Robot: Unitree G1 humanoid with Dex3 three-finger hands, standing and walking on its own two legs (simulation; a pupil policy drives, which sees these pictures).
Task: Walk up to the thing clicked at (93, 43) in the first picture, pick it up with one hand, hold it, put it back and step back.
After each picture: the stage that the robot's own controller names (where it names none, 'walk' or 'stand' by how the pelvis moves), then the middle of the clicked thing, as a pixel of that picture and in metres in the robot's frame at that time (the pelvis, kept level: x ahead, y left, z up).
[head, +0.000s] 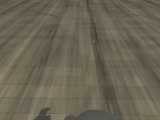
stand; (93, 43) +1.77 -0.09 -0.72
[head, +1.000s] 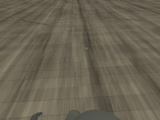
walk; (86, 50) +1.62 +0.17 -0.71
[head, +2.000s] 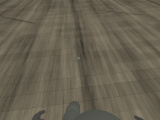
walk; (78, 59) +1.06 +0.26 -0.71
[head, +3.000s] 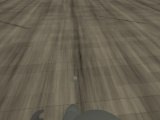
walk; (75, 79) +0.66 +0.22 -0.71
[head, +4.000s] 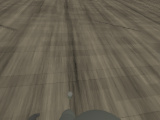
walk; (70, 95) +0.43 +0.17 -0.70
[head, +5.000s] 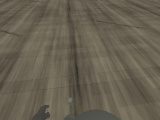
stand; (70, 101) +0.36 +0.21 -0.72
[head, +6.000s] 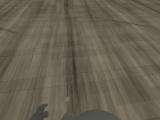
stand; (67, 100) +0.33 +0.23 -0.71
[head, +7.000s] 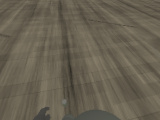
stand; (64, 102) +0.32 +0.26 -0.72
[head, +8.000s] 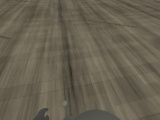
stand; (65, 104) +0.31 +0.26 -0.73
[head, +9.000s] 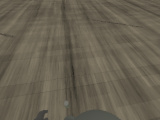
stand; (66, 104) +0.30 +0.25 -0.73
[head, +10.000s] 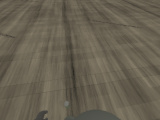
stand; (66, 104) +0.31 +0.25 -0.73
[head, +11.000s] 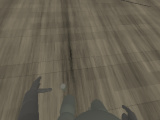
go down; (63, 87) +0.35 +0.24 -0.62
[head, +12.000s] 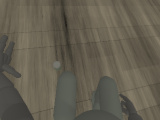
go down; (57, 66) +0.39 +0.28 -0.30
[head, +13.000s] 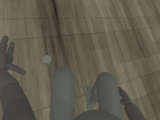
close in; (47, 61) +0.38 +0.30 -0.26
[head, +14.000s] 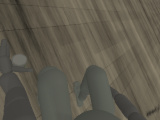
close; (19, 62) +0.36 +0.32 -0.21
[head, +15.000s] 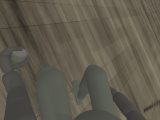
close; (18, 58) +0.38 +0.32 -0.21
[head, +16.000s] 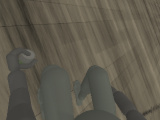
lift; (25, 59) +0.35 +0.30 -0.21
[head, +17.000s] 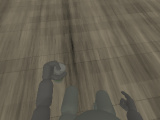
lift; (59, 73) +0.32 +0.20 +0.00
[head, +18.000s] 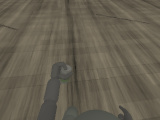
hold; (65, 74) +0.32 +0.17 +0.03
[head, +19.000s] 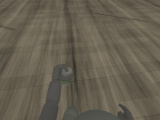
hold; (66, 76) +0.32 +0.17 +0.00
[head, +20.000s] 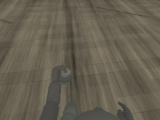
crouch; (64, 77) +0.32 +0.17 -0.03
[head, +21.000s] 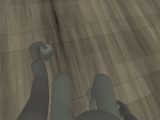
crouch; (46, 53) +0.44 +0.27 -0.09
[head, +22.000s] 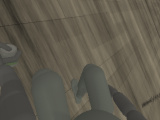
lower; (9, 56) +0.40 +0.33 -0.22
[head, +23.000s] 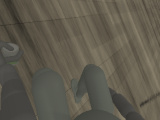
lower; (11, 55) +0.40 +0.33 -0.22
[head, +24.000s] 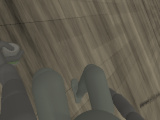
lower; (12, 54) +0.40 +0.33 -0.22
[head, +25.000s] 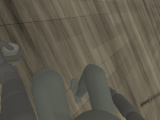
lower; (11, 54) +0.40 +0.33 -0.22
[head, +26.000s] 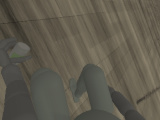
open; (18, 53) +0.41 +0.29 -0.22
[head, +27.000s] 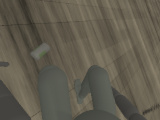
stand; (40, 51) +0.44 +0.23 -0.25
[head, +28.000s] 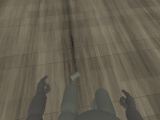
walk; (75, 76) +0.42 +0.14 -0.54
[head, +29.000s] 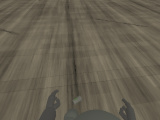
stand; (77, 100) +0.38 +0.11 -0.69
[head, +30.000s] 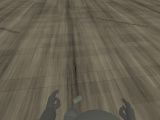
stand; (77, 99) +0.38 +0.11 -0.69
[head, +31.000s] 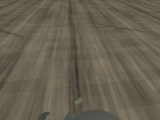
stand; (78, 101) +0.40 +0.10 -0.74
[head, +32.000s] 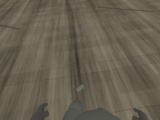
walk; (80, 88) +0.45 +0.14 -0.71
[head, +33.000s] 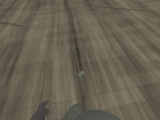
walk; (81, 73) +0.71 +0.14 -0.73
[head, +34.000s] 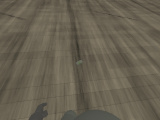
stand; (79, 62) +1.02 +0.14 -0.73
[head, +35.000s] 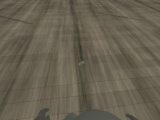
stand; (81, 63) +1.03 +0.15 -0.74
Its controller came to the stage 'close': yes
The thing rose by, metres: 0.72
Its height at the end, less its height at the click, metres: -0.02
